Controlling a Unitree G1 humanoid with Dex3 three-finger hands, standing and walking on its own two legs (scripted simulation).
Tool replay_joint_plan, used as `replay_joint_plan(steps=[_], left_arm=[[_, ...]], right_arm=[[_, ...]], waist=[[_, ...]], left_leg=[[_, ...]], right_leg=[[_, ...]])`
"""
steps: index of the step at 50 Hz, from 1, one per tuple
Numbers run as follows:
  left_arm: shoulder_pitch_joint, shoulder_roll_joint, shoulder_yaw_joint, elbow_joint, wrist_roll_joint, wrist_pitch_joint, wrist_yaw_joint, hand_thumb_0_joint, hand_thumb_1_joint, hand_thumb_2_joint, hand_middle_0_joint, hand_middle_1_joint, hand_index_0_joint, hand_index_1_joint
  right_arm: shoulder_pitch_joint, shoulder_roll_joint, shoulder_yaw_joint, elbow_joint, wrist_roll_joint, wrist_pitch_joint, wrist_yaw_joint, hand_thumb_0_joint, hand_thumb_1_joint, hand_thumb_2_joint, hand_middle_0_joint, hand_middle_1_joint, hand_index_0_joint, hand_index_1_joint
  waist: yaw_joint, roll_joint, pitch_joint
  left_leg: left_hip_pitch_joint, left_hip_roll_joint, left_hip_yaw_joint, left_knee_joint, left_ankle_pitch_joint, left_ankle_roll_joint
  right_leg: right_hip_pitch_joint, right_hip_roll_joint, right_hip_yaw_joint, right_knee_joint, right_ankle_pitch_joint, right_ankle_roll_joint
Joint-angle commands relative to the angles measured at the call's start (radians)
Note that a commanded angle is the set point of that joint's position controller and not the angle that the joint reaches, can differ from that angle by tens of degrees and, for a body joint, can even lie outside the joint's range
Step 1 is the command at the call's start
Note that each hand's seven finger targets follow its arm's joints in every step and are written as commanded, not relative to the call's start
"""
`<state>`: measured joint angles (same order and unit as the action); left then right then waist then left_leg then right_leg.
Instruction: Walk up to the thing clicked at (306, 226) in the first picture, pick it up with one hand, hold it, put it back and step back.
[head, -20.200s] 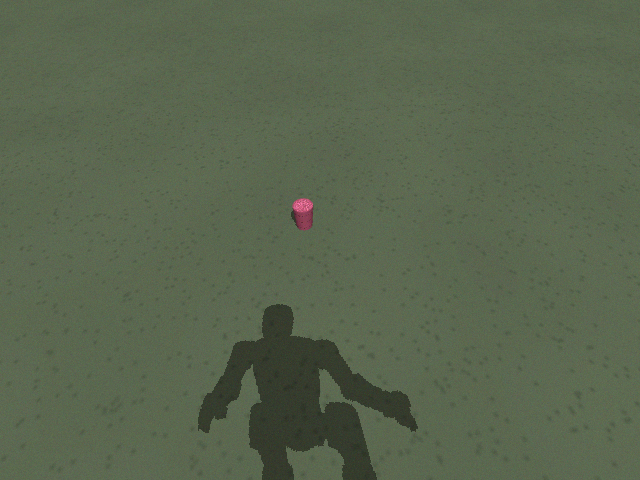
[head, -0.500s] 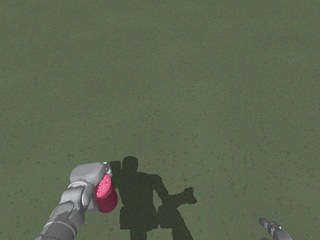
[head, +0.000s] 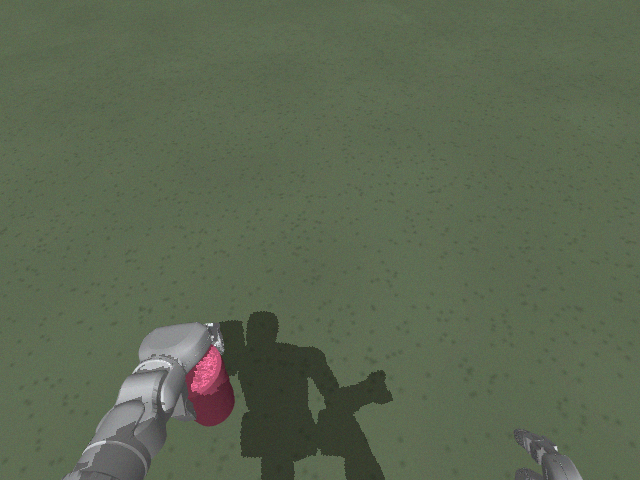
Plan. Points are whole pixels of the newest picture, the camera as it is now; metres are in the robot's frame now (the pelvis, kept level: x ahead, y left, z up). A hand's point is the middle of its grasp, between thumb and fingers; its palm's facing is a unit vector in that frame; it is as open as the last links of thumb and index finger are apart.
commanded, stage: hold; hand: left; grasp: from above
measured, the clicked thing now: (203, 387) +0.29 +0.22 -0.11
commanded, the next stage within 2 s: crouch in 0.30 s
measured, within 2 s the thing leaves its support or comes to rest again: neither
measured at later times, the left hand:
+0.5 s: hand (186, 371) +0.29 +0.23 -0.06, palm faces -0.48 -0.08 -0.87, open 11.1 cm
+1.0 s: hand (214, 407) +0.30 +0.24 -0.23, palm faces -0.49 +0.03 -0.87, open 11.1 cm
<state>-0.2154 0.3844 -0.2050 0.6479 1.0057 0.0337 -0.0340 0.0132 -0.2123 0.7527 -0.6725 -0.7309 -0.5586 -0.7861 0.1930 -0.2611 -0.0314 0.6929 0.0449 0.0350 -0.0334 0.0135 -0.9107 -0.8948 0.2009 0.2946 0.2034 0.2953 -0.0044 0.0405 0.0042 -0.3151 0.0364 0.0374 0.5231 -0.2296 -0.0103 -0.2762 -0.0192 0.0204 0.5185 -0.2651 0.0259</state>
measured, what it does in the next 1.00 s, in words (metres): lowers itself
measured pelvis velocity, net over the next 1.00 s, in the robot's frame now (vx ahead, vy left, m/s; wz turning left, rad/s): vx -0.02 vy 0.00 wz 0.01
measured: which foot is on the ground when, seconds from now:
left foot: down 0.00-1.00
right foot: down 0.00-1.00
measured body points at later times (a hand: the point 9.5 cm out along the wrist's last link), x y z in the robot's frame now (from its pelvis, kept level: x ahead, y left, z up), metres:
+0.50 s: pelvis +0.01 +0.00 +0.00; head +0.03 -0.01 +0.45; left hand +0.31 +0.23 -0.01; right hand +0.14 -0.26 -0.11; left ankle +0.03 +0.13 -0.73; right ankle +0.00 -0.14 -0.73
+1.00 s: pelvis -0.02 +0.00 -0.10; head +0.10 +0.02 +0.34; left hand +0.32 +0.23 -0.19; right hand +0.06 -0.29 -0.21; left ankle +0.03 +0.13 -0.73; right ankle +0.00 -0.14 -0.73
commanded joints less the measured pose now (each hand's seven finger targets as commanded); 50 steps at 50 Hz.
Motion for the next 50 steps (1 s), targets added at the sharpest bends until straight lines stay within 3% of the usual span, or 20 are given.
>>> replay_joint_plan(steps=[1, 5, 7, 9, 11, 12, 15, 16, 20, 21, 22, 23, 27, 35, 38, 41, 43, 46, 47, 50], left_arm=[[-0.409, 0.245, 0.139, -0.267, -0.001, -0.012, 0.072, 0.000, 0.555, 1.152, -0.992, -0.873, -0.960, -0.908], [-0.438, 0.235, 0.123, -0.290, -0.002, -0.014, 0.078, 0.000, 0.536, 1.169, -0.990, -0.871, -0.950, -0.914], [-0.397, 0.272, 0.162, -0.275, -0.002, -0.012, 0.081, 0.000, 0.548, 1.169, -0.992, -0.876, -0.956, -0.915], [-0.426, 0.236, 0.129, -0.282, -0.002, -0.012, 0.078, 0.000, 0.551, 1.198, -1.000, -0.881, -0.958, -0.926], [-0.430, 0.236, 0.123, -0.267, 0.004, -0.008, 0.081, 0.000, 0.572, 1.165, -0.994, -0.902, -0.968, -0.931], [-0.437, 0.257, 0.144, -0.271, 0.003, -0.010, 0.082, 0.000, 0.549, 1.174, -0.990, -0.885, -0.954, -0.924], [-0.443, 0.224, 0.119, -0.273, 0.003, -0.011, 0.082, 0.000, 0.557, 1.177, -0.974, -0.916, -0.949, -0.945], [-0.437, 0.250, 0.139, -0.258, 0.003, -0.007, 0.084, 0.000, 0.571, 1.195, -0.992, -0.916, -0.963, -0.948], [-0.402, 0.228, 0.131, -0.253, 0.003, -0.004, 0.083, 0.000, 0.602, 1.225, -0.980, -0.963, -0.976, -0.970], [-0.379, 0.236, 0.139, -0.248, 0.004, -0.003, 0.083, 0.000, 0.522, 1.145, -0.900, -0.937, -0.896, -0.925], [-0.373, 0.234, 0.140, -0.246, 0.006, -0.002, 0.084, 0.000, 0.466, 1.114, -0.903, -0.890, -0.882, -0.914], [-0.377, 0.214, 0.119, -0.240, 0.009, -0.005, 0.085, 0.000, 0.441, 1.098, -0.886, -0.876, -0.865, -0.900], [-0.353, 0.202, 0.122, -0.171, 0.029, -0.027, 0.110, 0.000, 0.406, 1.065, -0.852, -0.864, -0.835, -0.884], [-0.395, 0.181, 0.124, 0.053, 0.097, -0.083, 0.254, 0.000, 0.398, 1.136, -0.861, -0.849, -0.822, -0.891], [-0.497, 0.161, 0.114, 0.101, 0.129, -0.105, 0.316, 0.000, 0.425, 1.147, -0.857, -0.884, -0.828, -0.916], [-0.546, 0.197, 0.153, 0.143, 0.170, -0.127, 0.381, 0.000, 0.456, 1.174, -0.905, -0.880, -0.864, -0.924], [-0.574, 0.186, 0.158, 0.159, 0.183, -0.139, 0.418, 0.000, 0.471, 1.153, -0.905, -0.876, -0.873, -0.911], [-0.654, 0.207, 0.166, 0.222, 0.211, -0.142, 0.468, 0.000, 0.491, 1.119, -0.893, -0.899, -0.880, -0.915], [-0.689, 0.252, 0.189, 0.236, 0.219, -0.142, 0.484, 0.000, 0.494, 1.134, -0.900, -0.899, -0.883, -0.919], [-0.740, 0.280, 0.216, 0.278, 0.210, -0.135, 0.517, 0.000, 0.512, 1.142, -0.898, -0.910, -0.887, -0.923]], right_arm=[[-0.069, -0.137, -0.047, -0.132, 0.000, -0.036, -0.012, 0.000, -0.903, -0.900, 0.200, 0.300, 0.200, 0.300], [-0.067, -0.135, -0.046, -0.132, -0.003, -0.036, -0.012, 0.000, -0.904, -0.901, 0.200, 0.300, 0.200, 0.300], [-0.072, -0.138, -0.049, -0.131, -0.001, -0.033, -0.013, 0.000, -0.902, -0.901, 0.200, 0.300, 0.200, 0.300], [-0.067, -0.132, -0.047, -0.131, -0.002, -0.032, -0.012, 0.000, -0.902, -0.900, 0.200, 0.300, 0.200, 0.300], [-0.060, -0.136, -0.049, -0.124, -0.001, -0.031, -0.012, 0.000, -0.903, -0.900, 0.200, 0.300, 0.200, 0.300], [-0.062, -0.138, -0.053, -0.125, 0.000, -0.031, -0.013, 0.000, -0.904, -0.901, 0.200, 0.300, 0.200, 0.300], [-0.056, -0.132, -0.052, -0.125, 0.000, -0.030, -0.011, 0.000, -0.902, -0.900, 0.200, 0.300, 0.200, 0.300], [-0.057, -0.140, -0.053, -0.121, -0.002, -0.029, -0.011, 0.000, -0.902, -0.900, 0.200, 0.300, 0.200, 0.300], [-0.054, -0.139, -0.055, -0.123, -0.001, -0.027, -0.007, 0.000, -0.898, -0.907, 0.201, 0.301, 0.201, 0.301], [-0.058, -0.138, -0.057, -0.127, -0.002, -0.025, -0.008, 0.000, -0.871, -0.889, 0.201, 0.301, 0.201, 0.301], [-0.060, -0.137, -0.057, -0.129, 0.001, -0.023, -0.008, 0.000, -0.893, -0.900, 0.200, 0.300, 0.200, 0.300], [-0.053, -0.136, -0.056, -0.129, 0.000, -0.021, -0.007, 0.000, -0.892, -0.899, 0.200, 0.300, 0.200, 0.300], [-0.035, -0.137, -0.060, -0.120, -0.005, -0.009, -0.004, 0.000, -0.891, -0.899, 0.200, 0.300, 0.200, 0.300], [0.020, -0.150, -0.069, -0.088, -0.031, 0.015, 0.016, 0.000, -0.888, -0.898, 0.200, 0.300, 0.200, 0.300], [0.041, -0.154, -0.079, -0.063, -0.046, 0.009, 0.028, 0.000, -0.889, -0.897, 0.200, 0.300, 0.200, 0.300], [0.070, -0.162, -0.090, -0.055, -0.064, 0.000, 0.037, 0.000, -0.891, -0.898, 0.200, 0.300, 0.200, 0.300], [0.092, -0.169, -0.096, -0.051, -0.072, -0.007, 0.042, 0.000, -0.891, -0.897, 0.200, 0.300, 0.200, 0.300], [0.112, -0.178, -0.097, -0.036, -0.082, -0.017, 0.037, 0.000, -0.892, -0.898, 0.200, 0.300, 0.200, 0.300], [0.120, -0.185, -0.099, -0.030, -0.085, -0.021, 0.032, 0.000, -0.892, -0.898, 0.200, 0.300, 0.200, 0.300], [0.139, -0.190, -0.097, -0.013, -0.098, -0.039, 0.022, 0.000, -0.890, -0.896, 0.200, 0.300, 0.200, 0.300]], waist=[[-0.005, 0.029, -0.300], [-0.012, 0.023, -0.308], [0.005, 0.031, -0.306], [-0.011, 0.019, -0.317], [-0.010, 0.026, -0.305], [-0.002, 0.041, -0.310], [-0.008, 0.020, -0.324], [-0.003, 0.027, -0.321], [0.003, 0.038, -0.314], [0.006, 0.034, -0.314], [0.001, 0.015, -0.313], [-0.008, -0.001, -0.307], [-0.015, -0.033, -0.278], [-0.050, -0.013, -0.257], [-0.074, 0.006, -0.322], [-0.069, 0.028, -0.411], [-0.079, 0.059, -0.480], [-0.102, 0.080, -0.541], [-0.101, 0.087, -0.566], [-0.108, 0.109, -0.658]], left_leg=[[0.217, -0.041, -0.004, -0.051, 0.186, 0.013], [0.221, -0.042, -0.006, -0.049, 0.189, 0.014], [0.212, -0.045, -0.002, -0.052, 0.193, 0.014], [0.223, -0.043, -0.004, -0.049, 0.208, 0.015], [0.224, -0.039, -0.008, -0.051, 0.215, 0.011], [0.226, -0.039, -0.006, -0.053, 0.212, 0.010], [0.223, -0.044, -0.003, -0.046, 0.235, 0.016], [0.231, -0.043, -0.004, -0.047, 0.235, 0.012], [0.231, -0.037, -0.008, -0.056, 0.235, 0.006], [0.225, -0.040, -0.005, -0.053, 0.247, 0.009], [0.225, -0.042, -0.004, -0.047, 0.260, 0.013], [0.220, -0.042, -0.006, -0.046, 0.265, 0.013], [0.188, -0.045, -0.005, -0.040, 0.241, 0.017], [0.055, -0.040, -0.011, 0.084, 0.158, 0.006], [-0.045, -0.034, -0.020, 0.217, 0.127, -0.002], [-0.180, -0.038, -0.022, 0.365, 0.091, 0.001], [-0.223, -0.032, -0.029, 0.441, 0.081, 0.004], [-0.348, -0.031, -0.038, 0.560, 0.048, 0.010], [-0.400, -0.032, -0.038, 0.599, 0.019, 0.013], [-0.499, -0.025, -0.054, 0.701, -0.031, 0.016]], right_leg=[[0.000, 0.037, -0.020, -0.086, 0.180, -0.030], [0.009, 0.036, -0.021, -0.090, 0.184, -0.028], [0.021, 0.034, -0.020, -0.093, 0.189, -0.029], [0.017, 0.036, -0.021, -0.089, 0.206, -0.027], [0.008, 0.039, -0.026, -0.086, 0.206, -0.031], [0.011, 0.039, -0.026, -0.088, 0.201, -0.033], [0.023, 0.036, -0.023, -0.085, 0.235, -0.028], [0.024, 0.035, -0.025, -0.089, 0.227, -0.029], [0.023, 0.039, -0.032, -0.086, 0.217, -0.036], [0.029, 0.038, -0.032, -0.088, 0.231, -0.034], [0.028, 0.037, -0.029, -0.086, 0.250, -0.030], [0.033, 0.037, -0.030, -0.084, 0.254, -0.029], [0.017, 0.035, -0.030, -0.082, 0.238, -0.028], [-0.177, 0.031, -0.037, 0.036, 0.154, -0.036], [-0.320, 0.031, -0.040, 0.163, 0.124, -0.036], [-0.469, 0.026, -0.038, 0.303, 0.093, -0.038], [-0.566, 0.029, -0.042, 0.388, 0.071, -0.043], [-0.709, 0.030, -0.048, 0.513, 0.043, -0.044], [-0.748, 0.030, -0.047, 0.548, 0.025, -0.044], [-0.876, 0.033, -0.058, 0.662, -0.030, -0.052]])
